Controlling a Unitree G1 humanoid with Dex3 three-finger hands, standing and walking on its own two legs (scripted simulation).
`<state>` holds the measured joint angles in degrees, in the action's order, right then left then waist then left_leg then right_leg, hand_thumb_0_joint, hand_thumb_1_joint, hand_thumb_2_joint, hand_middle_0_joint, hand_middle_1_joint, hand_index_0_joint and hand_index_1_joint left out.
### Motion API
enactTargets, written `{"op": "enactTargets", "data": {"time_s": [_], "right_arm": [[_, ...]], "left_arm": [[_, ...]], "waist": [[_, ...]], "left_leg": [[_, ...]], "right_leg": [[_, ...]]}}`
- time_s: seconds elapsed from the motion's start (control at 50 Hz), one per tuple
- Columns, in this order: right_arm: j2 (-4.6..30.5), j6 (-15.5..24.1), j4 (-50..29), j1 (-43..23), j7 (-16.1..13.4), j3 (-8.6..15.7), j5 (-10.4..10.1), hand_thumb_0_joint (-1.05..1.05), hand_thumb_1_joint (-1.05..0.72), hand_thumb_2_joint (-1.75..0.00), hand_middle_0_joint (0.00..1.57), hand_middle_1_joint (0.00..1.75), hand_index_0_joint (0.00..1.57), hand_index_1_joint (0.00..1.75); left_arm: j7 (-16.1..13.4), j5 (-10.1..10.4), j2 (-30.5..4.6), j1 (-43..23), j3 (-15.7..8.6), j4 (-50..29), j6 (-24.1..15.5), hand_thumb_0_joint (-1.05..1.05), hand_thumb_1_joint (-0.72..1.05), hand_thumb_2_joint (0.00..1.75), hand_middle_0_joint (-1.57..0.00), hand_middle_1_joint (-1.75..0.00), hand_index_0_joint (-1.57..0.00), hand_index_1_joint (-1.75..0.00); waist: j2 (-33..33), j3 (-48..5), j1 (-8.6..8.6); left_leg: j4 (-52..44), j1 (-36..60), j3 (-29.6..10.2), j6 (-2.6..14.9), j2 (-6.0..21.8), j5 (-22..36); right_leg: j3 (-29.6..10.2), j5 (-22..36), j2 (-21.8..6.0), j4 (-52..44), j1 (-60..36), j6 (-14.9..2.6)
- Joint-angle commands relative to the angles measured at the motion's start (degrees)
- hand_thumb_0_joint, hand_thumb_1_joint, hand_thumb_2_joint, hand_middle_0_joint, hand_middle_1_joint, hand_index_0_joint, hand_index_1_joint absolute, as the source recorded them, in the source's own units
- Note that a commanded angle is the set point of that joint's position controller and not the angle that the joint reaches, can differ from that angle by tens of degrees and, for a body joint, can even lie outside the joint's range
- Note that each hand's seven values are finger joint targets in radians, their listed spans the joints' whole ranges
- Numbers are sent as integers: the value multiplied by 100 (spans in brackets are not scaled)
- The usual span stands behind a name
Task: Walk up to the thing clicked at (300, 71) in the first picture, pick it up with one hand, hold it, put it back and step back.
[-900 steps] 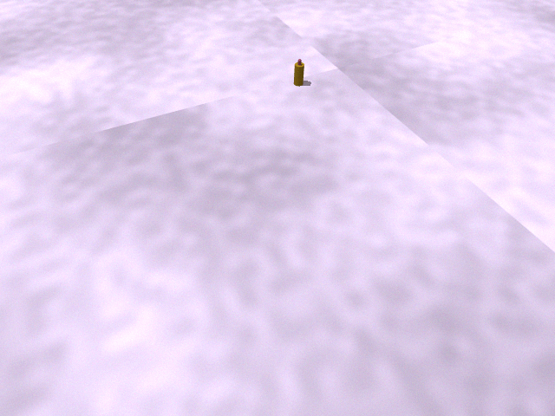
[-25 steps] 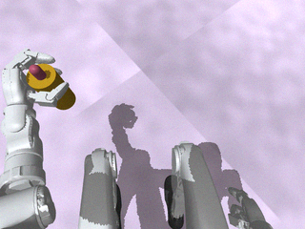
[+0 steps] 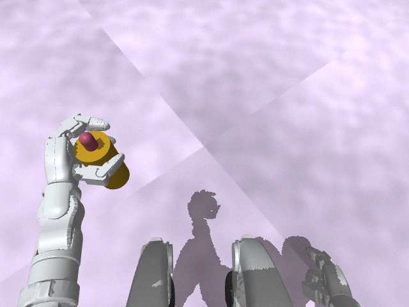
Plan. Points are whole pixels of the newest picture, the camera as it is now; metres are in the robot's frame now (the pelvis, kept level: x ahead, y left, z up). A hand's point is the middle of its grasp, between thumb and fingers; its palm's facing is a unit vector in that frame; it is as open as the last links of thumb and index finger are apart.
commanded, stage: lift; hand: left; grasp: from the side
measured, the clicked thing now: (101, 158) +0.38 +0.20 +0.00
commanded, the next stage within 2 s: hold in 1.08 s
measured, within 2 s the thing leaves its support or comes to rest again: neither
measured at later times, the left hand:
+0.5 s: hand (87, 132) +0.37 +0.19 +0.12, palm faces +0.13 -0.99 -0.05, open 8.7 cm
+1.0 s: hand (87, 109) +0.38 +0.17 +0.16, palm faces +0.14 -0.99 -0.03, open 8.7 cm
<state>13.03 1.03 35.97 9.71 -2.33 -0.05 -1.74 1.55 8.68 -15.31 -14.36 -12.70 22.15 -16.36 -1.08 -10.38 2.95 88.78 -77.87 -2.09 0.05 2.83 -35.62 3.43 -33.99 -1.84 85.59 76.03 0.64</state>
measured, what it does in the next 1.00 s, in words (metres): rises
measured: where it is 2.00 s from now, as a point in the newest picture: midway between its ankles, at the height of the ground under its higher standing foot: outside the picture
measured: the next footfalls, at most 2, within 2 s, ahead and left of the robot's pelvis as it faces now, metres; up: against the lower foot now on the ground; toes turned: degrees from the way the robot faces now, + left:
none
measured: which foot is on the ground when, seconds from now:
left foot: down 0.00-1.00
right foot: down 0.00-1.00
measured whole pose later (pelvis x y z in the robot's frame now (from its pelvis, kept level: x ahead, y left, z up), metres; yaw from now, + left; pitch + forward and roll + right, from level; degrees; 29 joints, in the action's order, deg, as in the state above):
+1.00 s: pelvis +0.04 +0.00 +0.12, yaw +1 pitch +11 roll -2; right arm 12.3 0.6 37.4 13.7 -1.4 0.0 0.0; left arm 0.4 8.3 -11.5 -8.8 -7.8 25.3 -19.6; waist -0.4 -4.1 2.0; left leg 56.3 -39.8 -0.3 -0.5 2.6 -27.0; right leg 3.1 -25.7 -1.4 53.8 38.6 0.6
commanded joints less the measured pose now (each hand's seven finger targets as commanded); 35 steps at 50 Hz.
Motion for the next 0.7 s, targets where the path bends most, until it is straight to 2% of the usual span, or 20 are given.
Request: {"op": "enactTargets", "data": {"time_s": [0.0, 0.06, 0.1, 0.12, 0.14, 0.16, 0.18, 0.2, 0.26, 0.28, 0.36, 0.38, 0.4, 0.48, 0.52, 0.58, 0.62, 0.64, 0.66, 0.68], "right_arm": [[885, 250, -438, 321, -89, 331, 20, 0, -91, -90, 20, 30, 20, 30], [904, 253, -429, 405, -58, 341, 33, 0, -92, -90, 20, 30, 20, 30], [871, 248, -475, 417, -15, 307, 63, 0, -91, -90, 20, 30, 20, 30], [857, 269, -469, 420, -6, 320, 62, 0, -91, -90, 20, 30, 20, 30], [864, 260, -443, 415, 1, 319, 61, 0, -92, -90, 20, 30, 20, 30], [864, 257, -414, 393, 20, 308, 58, 0, -91, -90, 20, 30, 20, 30], [837, 273, -509, 349, 44, 298, 76, 0, -91, -90, 20, 30, 20, 30], [876, 280, -492, 318, 53, 317, 74, 0, -92, -90, 20, 30, 20, 30], [855, 252, -528, 366, 69, 308, 90, 0, -92, -90, 20, 30, 20, 30], [830, 252, -527, 373, 68, 282, 99, 0, -92, -90, 20, 30, 20, 30], [799, 281, -517, 394, 47, 267, 118, 0, -92, -90, 20, 30, 20, 30], [821, 283, -550, 358, 36, 275, 111, 0, -92, -90, 20, 30, 20, 30], [815, 271, -508, 401, 29, 272, 122, 0, -92, -90, 20, 30, 20, 30], [744, 243, -526, 412, 7, 244, 137, 0, -92, -90, 20, 30, 20, 30], [720, 236, -532, 407, 13, 222, 141, 0, -91, -90, 20, 30, 20, 30], [727, 243, -512, 384, -3, 245, 125, 0, -92, -90, 20, 30, 20, 30], [699, 235, -516, 400, 8, 245, 134, 0, -92, -90, 20, 30, 20, 30], [705, 218, -484, 433, 8, 253, 131, 0, -92, -90, 20, 30, 20, 30], [695, 209, -531, 420, 27, 236, 138, 0, -91, -90, 20, 30, 20, 30], [710, 215, -512, 441, 28, 254, 145, 0, -91, -90, 20, 30, 20, 30]], "left_arm": [[-81, 34, -680, -1654, -79, -874, -521, 0, 19, 123, -126, -140, -128, -139], [-21, 2, -969, -1746, -141, -1183, -582, 0, 17, 120, -126, -138, -128, -137], [37, 31, -665, -1418, 22, -814, -592, 0, 17, 121, -126, -139, -129, -138], [30, 30, -856, -1729, -42, -1407, -670, 0, 19, 120, -126, -138, -129, -137], [8, 25, -815, -1433, -121, -864, -619, 0, 19, 120, -128, -139, -130, -138], [28, 49, -542, -1253, 16, -493, -589, 0, 19, 121, -126, -139, -129, -138], [19, 65, -620, -1529, 19, -1033, -680, 0, 19, 122, -127, -139, -130, -138], [-14, 77, -624, -1442, -73, -830, -675, 0, 20, 120, -128, -138, -130, -138], [-41, 28, -739, -1495, -66, -1156, -792, 0, 17, 121, -129, -139, -131, -139], [-39, 23, -581, -1470, 98, -1104, -816, 0, 16, 122, -129, -140, -131, -139], [-60, 33, -433, -1421, 200, -969, -848, 0, 20, 122, -128, -138, -130, -138], [-82, 58, -572, -1731, 145, -1414, -896, 0, 20, 121, -128, -138, -130, -138], [-99, 26, -511, -1466, 140, -1022, -845, 0, 20, 121, -127, -138, -129, -137], [-154, 14, -622, -1575, 129, -1501, -879, 0, 21, 122, -126, -138, -128, -138], [-128, 52, -357, -1304, 245, -1112, -827, 0, 22, 123, -127, -139, -129, -139], [-132, 34, -399, -1117, 168, -832, -803, 0, 25, 124, -126, -139, -128, -138], [-161, 10, -574, -1391, 107, -1316, -872, 0, 22, 124, -127, -139, -128, -139], [-142, -4, -418, -1107, 177, -874, -812, 0, 20, 123, -126, -138, -128, -138], [-114, 9, -242, -1068, 357, -976, -811, 0, 20, 123, -125, -138, -127, -138], [-111, 47, -303, -1211, 272, -1087, -835, 0, 23, 122, -125, -137, -127, -137]], "waist": [[-270, -1992, 176], [-443, -2153, -8], [-409, -1967, -3], [-547, -2146, -78], [-452, -1964, -85], [-249, -1684, -42], [-425, -1904, -78], [-482, -1801, -133], [-466, -1845, -148], [-451, -1785, -92], [-253, -1691, -51], [-350, -1731, -80], [-307, -1665, -66], [-285, -1659, -131], [-97, -1410, -61], [4, -1190, -98], [-94, -1331, -137], [-102, -1271, -101], [-142, -1209, -83], [-230, -1248, -100]], "left_leg": [[-1742, 2223, -193, 91, -131, 1172], [-1978, 2819, -128, 54, -142, 1627], [-2212, 2998, -147, 27, -131, 1717], [-2304, 3170, -134, 20, -140, 1716], [-2403, 3207, -132, 19, -137, 1661], [-2506, 3127, -151, 24, -117, 1623], [-2577, 3245, -151, 11, -124, 1673], [-2708, 3416, -208, -18, -97, 1645], [-2947, 3680, -228, -35, -84, 1671], [-3001, 3741, -208, -32, -100, 1661], [-3165, 3821, -123, 0, -124, 1684], [-3252, 3951, -118, -6, -125, 1666], [-3305, 4010, -116, -11, -125, 1685], [-3458, 4096, -22, 10, -177, 1749], [-3569, 4040, -32, 13, -174, 1698], [-3657, 4051, 29, 29, -187, 1723], [-3710, 4142, 55, 30, -192, 1825], [-3739, 4273, 60, 16, -183, 1955], [-3806, 4383, 24, -3, -172, 2059], [-3802, 4440, 38, -10, -180, 2161]], "right_leg": [[-138, 1347, 207, -1604, -1639, -189], [-118, 1673, 192, -1846, -2104, -208], [-77, 1716, 210, -2002, -2227, -216], [-82, 1715, 201, -2086, -2351, -221], [-85, 1670, 193, -2184, -2440, -214], [-43, 1649, 214, -2258, -2440, -212], [-46, 1692, 214, -2296, -2545, -216], [-33, 1650, 201, -2320, -2500, -215], [2, 1644, 225, -2475, -2716, -214], [3, 1663, 227, -2538, -2779, -211], [-23, 1740, 233, -2807, -3133, -194], [-23, 1742, 229, -2856, -3172, -191], [-22, 1744, 233, -2931, -3211, -193], [-67, 1858, 225, -3177, -3669, -164], [-36, 1815, 247, -3287, -3735, -158], [-82, 1876, 229, -3456, -3901, -136], [-112, 1987, 209, -3522, -4109, -129], [-110, 2088, 220, -3533, -4072, -150], [-58, 2133, 247, -3527, -4034, -170], [-65, 2227, 248, -3540, -4086, -175]]}}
